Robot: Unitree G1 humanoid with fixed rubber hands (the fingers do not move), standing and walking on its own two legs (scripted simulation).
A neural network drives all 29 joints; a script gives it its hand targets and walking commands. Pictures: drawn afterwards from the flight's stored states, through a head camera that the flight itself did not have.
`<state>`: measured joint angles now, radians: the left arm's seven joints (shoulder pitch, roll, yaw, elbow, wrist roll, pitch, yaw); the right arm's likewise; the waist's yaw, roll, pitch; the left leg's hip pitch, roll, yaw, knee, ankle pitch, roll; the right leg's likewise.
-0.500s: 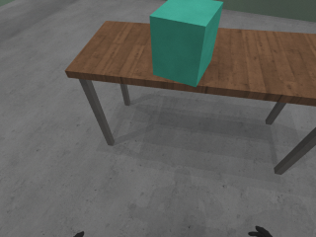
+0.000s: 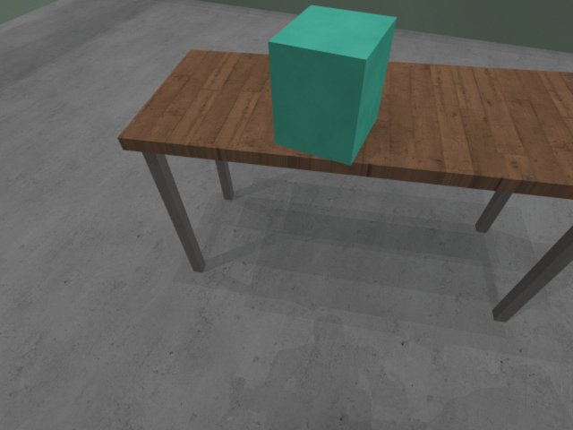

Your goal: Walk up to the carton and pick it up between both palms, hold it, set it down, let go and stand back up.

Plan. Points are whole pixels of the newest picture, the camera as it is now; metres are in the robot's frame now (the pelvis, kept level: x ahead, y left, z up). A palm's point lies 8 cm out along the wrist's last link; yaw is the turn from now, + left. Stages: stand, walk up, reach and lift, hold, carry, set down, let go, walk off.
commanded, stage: stand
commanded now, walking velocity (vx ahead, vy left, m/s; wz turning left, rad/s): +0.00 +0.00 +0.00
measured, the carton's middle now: (330, 85) +0.82 -0.10 +0.05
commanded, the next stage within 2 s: walk up in 0.58 s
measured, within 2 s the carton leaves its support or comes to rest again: neither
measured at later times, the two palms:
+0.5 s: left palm out of the picture +0.04 +0.27 -0.12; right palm out of the picture +0.05 -0.27 -0.12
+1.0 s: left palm out of the picture +0.08 +0.26 -0.10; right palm out of the picture +0.02 -0.32 -0.12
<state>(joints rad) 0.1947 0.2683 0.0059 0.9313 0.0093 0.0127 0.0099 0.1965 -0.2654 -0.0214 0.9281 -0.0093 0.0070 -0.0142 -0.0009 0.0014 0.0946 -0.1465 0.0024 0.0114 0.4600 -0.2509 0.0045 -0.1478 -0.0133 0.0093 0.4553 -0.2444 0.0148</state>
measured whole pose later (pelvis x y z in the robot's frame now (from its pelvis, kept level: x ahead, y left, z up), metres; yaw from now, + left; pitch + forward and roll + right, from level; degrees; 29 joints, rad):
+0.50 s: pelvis -0.01 +0.00 +0.00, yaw +0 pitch -4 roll +0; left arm 0.20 0.27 0.00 1.03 0.01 0.00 0.01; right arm 0.19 -0.27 -0.03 1.02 -0.01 0.00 -0.01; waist 0.00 0.00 0.09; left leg -0.11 0.00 0.01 0.38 -0.20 0.01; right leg -0.12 -0.02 0.01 0.40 -0.20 0.02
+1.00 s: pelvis +0.00 -0.03 +0.00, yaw -7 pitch -3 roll +2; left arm 0.32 0.34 0.06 0.86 0.03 -0.01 -0.04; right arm 0.31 -0.31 -0.09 0.83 -0.07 -0.03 0.01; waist -0.02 0.01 0.08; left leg -0.13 0.05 0.11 0.44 -0.28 0.03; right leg -0.35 -0.06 -0.01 0.67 -0.39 -0.05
